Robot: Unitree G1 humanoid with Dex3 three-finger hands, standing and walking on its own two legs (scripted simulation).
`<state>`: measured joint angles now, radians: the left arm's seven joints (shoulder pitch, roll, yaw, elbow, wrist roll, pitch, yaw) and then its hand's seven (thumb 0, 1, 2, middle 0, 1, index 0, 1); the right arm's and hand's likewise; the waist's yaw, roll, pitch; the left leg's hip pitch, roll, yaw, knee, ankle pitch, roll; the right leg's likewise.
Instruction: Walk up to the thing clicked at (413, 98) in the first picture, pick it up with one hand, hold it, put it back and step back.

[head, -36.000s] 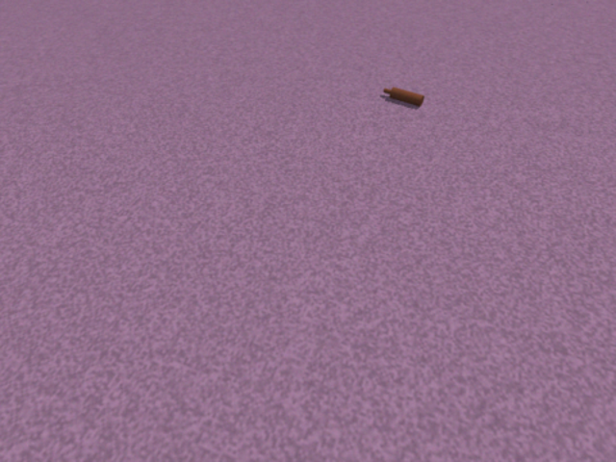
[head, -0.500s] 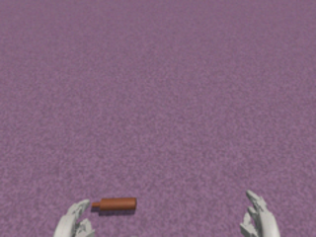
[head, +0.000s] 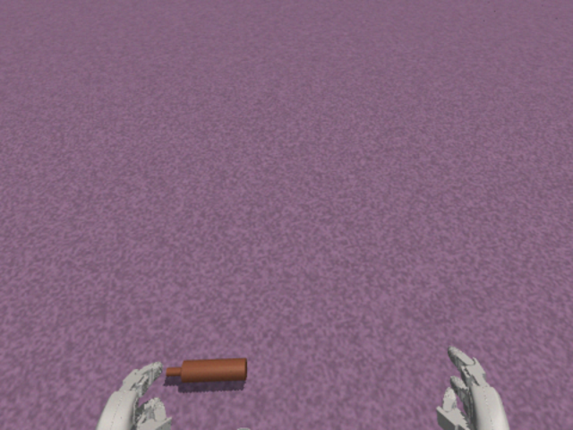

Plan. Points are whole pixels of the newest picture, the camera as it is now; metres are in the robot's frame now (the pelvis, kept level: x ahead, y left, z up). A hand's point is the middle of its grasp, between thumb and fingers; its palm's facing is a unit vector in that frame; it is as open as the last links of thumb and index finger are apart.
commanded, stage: home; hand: left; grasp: from above
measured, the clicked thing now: (206, 370) +0.43 +0.27 -0.68
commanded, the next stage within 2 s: stand in 0.38 s
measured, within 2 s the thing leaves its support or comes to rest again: neither
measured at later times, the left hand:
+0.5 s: hand (168, 423) +0.17 +0.18 -0.05, palm faces +0.03 -0.98 -0.22, open 7.4 cm
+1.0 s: hand out of the picture +0.04 +0.25 -0.11, palm faces +0.05 -0.94 -0.33, open 7.4 cm
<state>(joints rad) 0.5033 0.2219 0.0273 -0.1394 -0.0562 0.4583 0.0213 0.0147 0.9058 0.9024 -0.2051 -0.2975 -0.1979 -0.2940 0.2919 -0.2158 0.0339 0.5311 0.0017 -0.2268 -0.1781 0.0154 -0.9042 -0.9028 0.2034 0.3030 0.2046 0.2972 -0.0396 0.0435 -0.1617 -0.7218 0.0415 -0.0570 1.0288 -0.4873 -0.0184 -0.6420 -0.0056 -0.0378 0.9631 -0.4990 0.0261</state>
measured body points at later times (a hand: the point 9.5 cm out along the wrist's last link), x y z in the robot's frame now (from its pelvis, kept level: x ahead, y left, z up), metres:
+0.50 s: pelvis +0.00 +0.00 +0.00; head +0.03 +0.01 +0.45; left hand +0.16 +0.23 -0.03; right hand +0.16 -0.24 -0.07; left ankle +0.01 +0.13 -0.68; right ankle -0.01 -0.14 -0.68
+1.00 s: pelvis +0.00 +0.01 +0.06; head +0.01 +0.01 +0.51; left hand +0.04 +0.29 -0.08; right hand +0.08 -0.26 -0.08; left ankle +0.01 +0.13 -0.68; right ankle -0.01 -0.14 -0.68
